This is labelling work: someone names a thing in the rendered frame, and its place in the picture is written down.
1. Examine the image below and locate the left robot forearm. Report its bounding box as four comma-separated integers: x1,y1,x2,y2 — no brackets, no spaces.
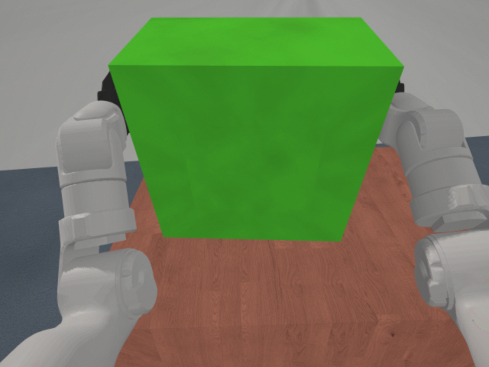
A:
55,101,137,316

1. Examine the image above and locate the robot right hand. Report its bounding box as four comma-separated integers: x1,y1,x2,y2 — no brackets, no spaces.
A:
395,81,404,93

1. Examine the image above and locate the right robot forearm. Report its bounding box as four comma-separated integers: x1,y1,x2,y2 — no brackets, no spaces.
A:
378,93,489,232

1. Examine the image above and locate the robot left upper arm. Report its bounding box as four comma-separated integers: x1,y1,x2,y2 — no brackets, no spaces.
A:
0,248,157,367

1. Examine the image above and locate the pedestal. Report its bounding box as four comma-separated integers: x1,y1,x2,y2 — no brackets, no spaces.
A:
109,147,475,367

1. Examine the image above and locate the robot right upper arm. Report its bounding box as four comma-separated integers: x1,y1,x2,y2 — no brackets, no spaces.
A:
414,229,489,367

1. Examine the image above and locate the robot left hand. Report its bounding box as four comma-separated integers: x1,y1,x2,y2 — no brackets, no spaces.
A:
98,71,130,135

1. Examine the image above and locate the carton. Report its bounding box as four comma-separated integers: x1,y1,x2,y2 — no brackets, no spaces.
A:
108,18,404,242

